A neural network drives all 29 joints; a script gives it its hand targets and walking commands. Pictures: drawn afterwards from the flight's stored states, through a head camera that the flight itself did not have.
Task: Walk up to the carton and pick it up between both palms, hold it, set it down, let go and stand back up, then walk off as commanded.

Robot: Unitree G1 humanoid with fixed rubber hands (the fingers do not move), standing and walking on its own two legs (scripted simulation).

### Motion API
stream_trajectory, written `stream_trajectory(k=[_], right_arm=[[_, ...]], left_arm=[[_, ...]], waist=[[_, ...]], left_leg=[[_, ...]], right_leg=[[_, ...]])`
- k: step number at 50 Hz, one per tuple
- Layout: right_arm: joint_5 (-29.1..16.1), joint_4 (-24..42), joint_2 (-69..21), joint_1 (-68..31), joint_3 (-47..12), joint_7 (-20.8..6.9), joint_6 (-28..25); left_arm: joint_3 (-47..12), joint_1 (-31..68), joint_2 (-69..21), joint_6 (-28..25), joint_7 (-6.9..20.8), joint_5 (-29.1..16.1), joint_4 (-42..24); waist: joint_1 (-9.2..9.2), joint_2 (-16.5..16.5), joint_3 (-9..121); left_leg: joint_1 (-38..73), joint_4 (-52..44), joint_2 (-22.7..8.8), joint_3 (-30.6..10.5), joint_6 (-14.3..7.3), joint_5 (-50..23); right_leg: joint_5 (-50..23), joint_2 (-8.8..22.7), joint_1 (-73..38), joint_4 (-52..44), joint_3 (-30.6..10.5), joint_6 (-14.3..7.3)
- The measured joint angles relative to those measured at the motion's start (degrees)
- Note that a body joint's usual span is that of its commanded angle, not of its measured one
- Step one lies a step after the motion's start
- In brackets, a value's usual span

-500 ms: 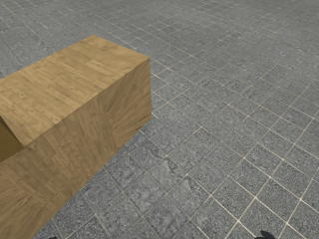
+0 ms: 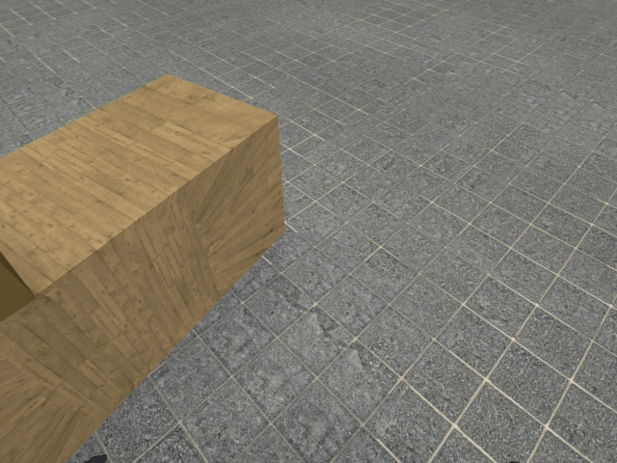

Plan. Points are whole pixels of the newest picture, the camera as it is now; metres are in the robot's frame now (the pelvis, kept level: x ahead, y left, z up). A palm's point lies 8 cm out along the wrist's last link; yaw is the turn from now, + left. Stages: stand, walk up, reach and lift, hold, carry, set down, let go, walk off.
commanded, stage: stand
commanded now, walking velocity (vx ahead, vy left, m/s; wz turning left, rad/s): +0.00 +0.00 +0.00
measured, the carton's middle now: out of the picture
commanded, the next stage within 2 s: walk up in 0.78 s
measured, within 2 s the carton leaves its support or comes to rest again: neither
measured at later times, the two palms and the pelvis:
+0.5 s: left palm out of the picture +0.09 +0.32 -0.11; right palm out of the picture +0.10 -0.29 -0.11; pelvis +0.01 +0.01 +0.00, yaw +0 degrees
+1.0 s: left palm out of the picture +0.09 +0.34 -0.11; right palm out of the picture +0.10 -0.29 -0.11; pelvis +0.01 +0.02 +0.00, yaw +3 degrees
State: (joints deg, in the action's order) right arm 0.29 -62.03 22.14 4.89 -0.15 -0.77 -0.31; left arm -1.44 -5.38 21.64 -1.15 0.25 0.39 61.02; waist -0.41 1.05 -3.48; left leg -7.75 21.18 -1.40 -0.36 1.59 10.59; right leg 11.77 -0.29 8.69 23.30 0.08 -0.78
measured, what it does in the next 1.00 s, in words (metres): stands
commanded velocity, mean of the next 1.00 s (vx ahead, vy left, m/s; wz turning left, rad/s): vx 0.00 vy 0.00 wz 0.00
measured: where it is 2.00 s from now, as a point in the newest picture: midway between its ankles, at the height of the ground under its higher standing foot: outside the picture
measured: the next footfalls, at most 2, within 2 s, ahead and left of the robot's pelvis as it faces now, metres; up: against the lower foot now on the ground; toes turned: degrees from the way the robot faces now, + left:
left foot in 1.26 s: +0.09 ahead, +0.28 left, +0.00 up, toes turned +20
right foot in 1.44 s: +0.17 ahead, +0.04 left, +0.00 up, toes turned +23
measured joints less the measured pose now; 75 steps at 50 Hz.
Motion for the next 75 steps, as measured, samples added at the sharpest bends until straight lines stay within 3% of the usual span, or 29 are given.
stream_trajectory(k=[36, 48, 50, 53, 56, 61, 63, 65, 67, 71, 73, 75], right_arm=[[0.14, -0.56, -0.02, 0.27, 0.14, 0.35, 0.05], [0.1, -0.26, 0.07, 0.58, 0.55, -0.11, -0.15], [1.15, 2.92, 0.82, 1.94, 1.65, -2.05, 1.48], [3.09, 7.59, 2.51, 4.81, 3.2, -4.41, 3.73], [3.85, 11.56, 3.99, 6.75, 4.53, -6.61, 4.92], [2.16, 15.8, 5.59, 8.74, 6.3, -8.75, 4.28], [2.08, 17.38, 7.05, 10.15, 6.9, -8.46, 3.3], [1.81, 17.73, 6.6, 10.63, 7.24, -7.32, 2.84], [1.44, 17.78, 5.4, 11.28, 6.23, -6.59, 3.2], [1.88, 19.35, 4.38, 12.26, 4.55, -6.43, 3.88], [2.35, 20.03, 4.05, 12.47, 4.4, -6.21, 4.39], [2.74, 19.68, 3.1, 12.46, 4.28, -5.4, 4.85]], left_arm=[[0.13, -0.43, 0.84, 0.41, -0.05, -0.02, 1.38], [-0.09, -0.68, 0.82, 0.47, -0.09, 0.17, 1.33], [1.26, -0.89, 0.95, -0.23, -0.22, -0.33, -0.7], [3.42, -1.96, 1.8, -1.3, -1.34, 0.0, -5.66], [4.99, -3.35, 3.49, -1.85, -1.82, 1.12, -8.82], [6.71, -5.45, 7.13, -1.11, -1.61, 2.05, -10.75], [6.81, -6.53, 8.26, -0.56, -1.43, 2.19, -11.39], [6.89, -5.97, 9.26, -0.02, -1.09, 1.63, -11.52], [6.33, -5.41, 9.46, -0.5, -0.79, 0.56, -11.63], [4.71, -7.58, 8.09, -2.27, -0.77, 0.1, -12.73], [4.3, -9.94, 7.64, -3.08, -1.08, 0.52, -13.7], [4.07, -12.96, 7.71, -3.86, -1.76, 1.33, -14.75]], waist=[[1.09, -0.87, 0.79], [0.46, -0.92, 0.55], [-0.94, -0.17, 0.13], [-1.51, 0.26, -0.72], [-1.48, -0.11, -1.69], [-1.42, -1.44, -1.52], [-1.37, -1.17, 0.11], [-2.68, -1.85, 0.35], [-3.08, -2.76, 0.32], [-4.02, -1.53, 0.72], [-4.02, -0.28, 0.91], [-2.25, -0.9, 2.04]], left_leg=[[0.87, -1.76, 1.48, 0.95, -1.46, -0.22], [0.83, -1.54, 1.7, 0.46, -1.51, 0.09], [-2.66, 3.88, 1.78, -1.44, -2.41, 1.82], [-11.78, 21.35, 1.5, -0.91, -2.55, 10.66], [-18.11, 28.75, -0.85, 0.35, -2.18, 11.21], [-17.59, 20.73, -4.42, 2.58, -2.35, 6.71], [-15.39, 17.15, -3.49, 2.07, -2.96, 6.46], [-18.14, 21.3, -0.86, 0.36, -1.55, 4.86], [-17.97, 21.32, 1.43, -0.81, -2.41, 5.21], [-16.11, 18.08, 3.81, -4.0, -4.33, 4.52], [-16.22, 19.94, 4.66, -6.21, -4.81, 8.43], [-18.88, 28.94, 7.1, -7.37, -3.66, 13.15]], right_leg=[[-0.51, 1.49, -0.86, -2.04, -0.94, 1.6], [-0.08, 1.73, -1.11, -2.01, -0.45, 1.7], [0.87, 1.79, -0.46, -0.47, 1.69, 1.6], [3.02, 3.52, -0.06, 1.88, 5.33, 1.39], [4.22, 6.19, -0.82, 2.75, 8.12, 2.0], [9.53, 11.86, -0.79, 9.74, 11.18, 3.23], [15.15, 14.43, 2.23, 18.55, 10.94, 1.54], [20.48, 12.85, 7.48, 31.17, 5.63, 1.16], [21.58, 9.75, 11.66, 36.98, 2.52, 0.24], [20.53, 4.59, 14.33, 27.84, 2.85, -0.71], [13.53, 2.71, 12.21, 20.34, 3.97, -1.38], [8.98, 4.41, 10.91, 18.79, 4.52, -0.84]])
